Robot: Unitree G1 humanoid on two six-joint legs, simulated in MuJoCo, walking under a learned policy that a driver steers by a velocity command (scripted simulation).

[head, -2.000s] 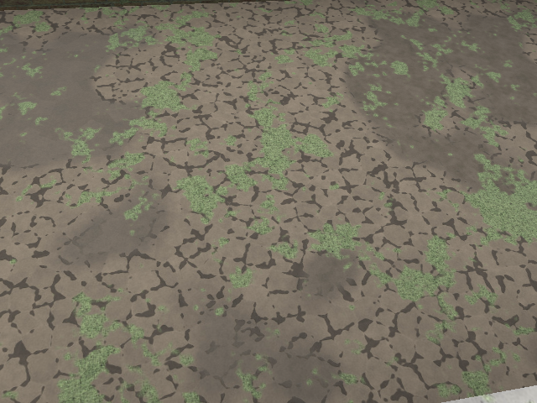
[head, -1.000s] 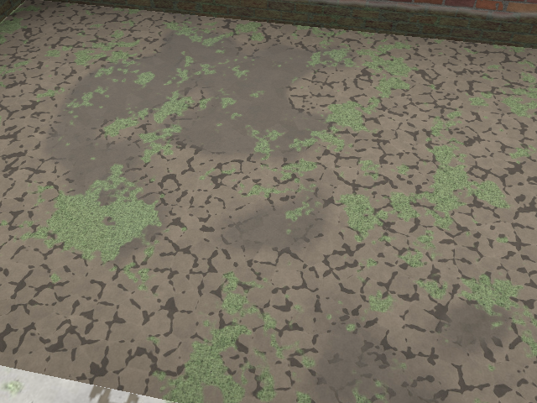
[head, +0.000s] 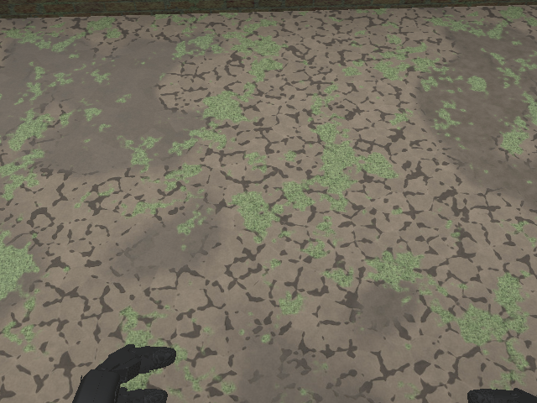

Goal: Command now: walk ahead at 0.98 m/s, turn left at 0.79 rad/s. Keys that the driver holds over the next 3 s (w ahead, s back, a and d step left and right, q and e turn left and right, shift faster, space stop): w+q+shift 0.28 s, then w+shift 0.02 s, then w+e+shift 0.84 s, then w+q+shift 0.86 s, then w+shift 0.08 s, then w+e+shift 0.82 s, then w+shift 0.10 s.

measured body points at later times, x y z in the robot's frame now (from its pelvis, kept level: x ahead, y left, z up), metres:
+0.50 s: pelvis -0.04 +0.01 +0.01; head -0.04 +0.03 +0.46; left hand +0.07 +0.29 -0.07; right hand +0.29 -0.07 +0.00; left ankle +0.02 +0.12 -0.71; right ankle +0.02 -0.12 -0.71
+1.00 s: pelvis -0.04 +0.01 +0.00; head -0.03 -0.02 +0.45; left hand +0.19 +0.25 -0.04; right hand +0.16 -0.25 -0.07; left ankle +0.02 +0.12 -0.71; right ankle +0.00 -0.09 -0.71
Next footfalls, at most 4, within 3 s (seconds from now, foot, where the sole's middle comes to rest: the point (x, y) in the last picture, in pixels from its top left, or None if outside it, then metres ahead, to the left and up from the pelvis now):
none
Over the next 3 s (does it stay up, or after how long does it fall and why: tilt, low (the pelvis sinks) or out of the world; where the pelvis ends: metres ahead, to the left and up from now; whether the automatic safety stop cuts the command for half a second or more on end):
stays up -0.04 0.03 0.00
